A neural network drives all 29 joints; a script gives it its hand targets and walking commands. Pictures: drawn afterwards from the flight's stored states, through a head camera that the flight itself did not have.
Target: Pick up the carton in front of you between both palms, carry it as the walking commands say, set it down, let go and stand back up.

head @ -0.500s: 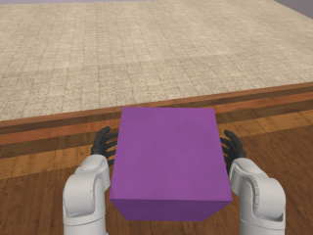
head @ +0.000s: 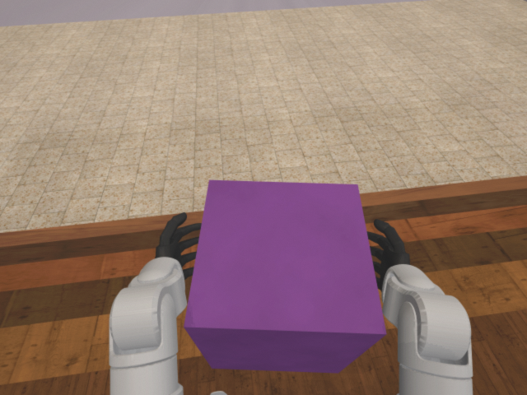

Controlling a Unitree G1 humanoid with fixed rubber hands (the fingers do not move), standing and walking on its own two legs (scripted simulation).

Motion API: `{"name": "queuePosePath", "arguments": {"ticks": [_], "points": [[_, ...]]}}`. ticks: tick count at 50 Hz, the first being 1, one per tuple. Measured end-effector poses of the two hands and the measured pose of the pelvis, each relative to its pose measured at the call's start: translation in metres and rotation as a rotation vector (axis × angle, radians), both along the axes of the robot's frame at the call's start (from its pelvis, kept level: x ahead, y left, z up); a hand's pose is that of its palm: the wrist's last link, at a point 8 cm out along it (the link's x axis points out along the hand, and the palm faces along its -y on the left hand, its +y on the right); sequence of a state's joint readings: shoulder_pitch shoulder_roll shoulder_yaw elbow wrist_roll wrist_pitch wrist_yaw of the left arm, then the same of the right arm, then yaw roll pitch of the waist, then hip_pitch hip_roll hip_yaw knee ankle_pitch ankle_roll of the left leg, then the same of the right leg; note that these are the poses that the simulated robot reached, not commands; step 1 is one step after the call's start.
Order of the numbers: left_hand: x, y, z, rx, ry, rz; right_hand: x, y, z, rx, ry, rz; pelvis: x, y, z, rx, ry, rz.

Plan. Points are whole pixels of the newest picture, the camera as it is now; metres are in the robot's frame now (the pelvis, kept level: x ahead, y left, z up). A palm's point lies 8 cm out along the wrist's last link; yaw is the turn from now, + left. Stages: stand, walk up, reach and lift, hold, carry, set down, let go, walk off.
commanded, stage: carry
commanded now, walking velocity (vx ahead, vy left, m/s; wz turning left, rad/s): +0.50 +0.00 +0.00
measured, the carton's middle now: (278, 284) +0.30 +0.01 +0.03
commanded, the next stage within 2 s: none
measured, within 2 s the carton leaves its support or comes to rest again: neither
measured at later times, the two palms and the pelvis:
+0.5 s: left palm (210, 98) +0.71 +0.17 +0.11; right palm (344, 101) +0.71 -0.13 +0.10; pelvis +0.32 +0.01 -0.02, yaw +1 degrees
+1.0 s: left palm (224, 91) +1.04 +0.20 -0.05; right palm (315, 94) +1.01 -0.10 -0.04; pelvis +0.65 +0.07 -0.20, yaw +0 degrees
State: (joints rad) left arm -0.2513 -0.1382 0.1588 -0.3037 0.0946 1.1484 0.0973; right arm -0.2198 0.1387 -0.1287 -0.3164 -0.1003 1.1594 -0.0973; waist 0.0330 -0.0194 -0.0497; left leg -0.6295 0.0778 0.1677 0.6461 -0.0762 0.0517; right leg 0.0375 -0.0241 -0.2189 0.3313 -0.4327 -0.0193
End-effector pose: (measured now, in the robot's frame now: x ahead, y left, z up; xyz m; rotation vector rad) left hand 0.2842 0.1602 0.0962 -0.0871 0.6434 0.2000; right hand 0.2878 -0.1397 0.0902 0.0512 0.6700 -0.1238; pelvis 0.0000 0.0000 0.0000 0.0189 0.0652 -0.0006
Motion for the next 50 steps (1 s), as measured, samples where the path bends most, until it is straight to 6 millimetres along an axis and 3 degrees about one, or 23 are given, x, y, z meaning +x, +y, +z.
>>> {"name": "queuePosePath", "arguments": {"ticks": [4, 7, 11, 15, 18, 25, 31, 34, 37, 41, 46, 50], "points": [[0.100, 0.005, -0.004, 0.034, -0.054, -0.084, 0.086, 0.005, 0.003, -0.043, -0.054, -0.031, 0.065, 0.016, -0.025, -0.014, -0.030, -0.021], [0.166, 0.003, -0.009, 0.052, 0.008, -0.151, 0.139, 0.003, 0.001, -0.098, 0.011, -0.040, 0.097, 0.023, -0.024, -0.013, -0.029, -0.017], [0.232, 0.001, -0.011, 0.064, 0.119, -0.174, 0.200, 0.002, -0.002, -0.115, 0.126, -0.025, 0.139, 0.030, -0.010, -0.023, -0.005, -0.007], [0.293, 0.005, 0.004, 0.056, 0.104, -0.142, 0.269, 0.005, 0.012, -0.094, 0.109, -0.018, 0.183, 0.030, -0.002, -0.033, 0.016, -0.002], [0.337, 0.009, 0.011, 0.036, 0.092, -0.104, 0.319, 0.008, 0.020, -0.077, 0.095, -0.011, 0.223, 0.025, 0.000, -0.034, 0.031, 0.002], [0.424, 0.013, 0.013, 0.056, 0.065, -0.028, 0.427, 0.013, 0.012, -0.042, 0.063, 0.050, 0.322, 0.007, -0.015, -0.040, 0.025, 0.021], [0.478, 0.027, -0.004, 0.017, 0.115, 0.023, 0.494, 0.027, 0.003, -0.033, 0.113, 0.064, 0.392, 0.001, -0.007, -0.017, 0.051, -0.021], [0.515, 0.032, -0.007, 0.011, 0.095, 0.018, 0.531, 0.032, 0.002, -0.040, 0.096, 0.053, 0.427, 0.006, -0.011, -0.021, 0.053, -0.023], [0.559, 0.039, -0.005, 0.033, 0.031, 0.004, 0.571, 0.040, 0.000, -0.033, 0.029, 0.048, 0.467, 0.016, -0.030, -0.046, 0.041, -0.020], [0.624, 0.053, -0.020, 0.045, -0.044, -0.024, 0.628, 0.052, -0.017, -0.042, -0.047, 0.033, 0.530, 0.035, -0.080, -0.099, 0.006, -0.024], [0.713, 0.045, -0.077, 0.009, -0.091, -0.148, 0.681, 0.047, -0.063, -0.117, -0.086, -0.036, 0.609, 0.060, -0.169, -0.098, -0.037, -0.002], [0.758, 0.041, -0.147, 0.004, 0.064, -0.167, 0.721, 0.044, -0.132, -0.108, 0.072, -0.048, 0.649, 0.074, -0.196, -0.050, -0.032, -0.004]]}}
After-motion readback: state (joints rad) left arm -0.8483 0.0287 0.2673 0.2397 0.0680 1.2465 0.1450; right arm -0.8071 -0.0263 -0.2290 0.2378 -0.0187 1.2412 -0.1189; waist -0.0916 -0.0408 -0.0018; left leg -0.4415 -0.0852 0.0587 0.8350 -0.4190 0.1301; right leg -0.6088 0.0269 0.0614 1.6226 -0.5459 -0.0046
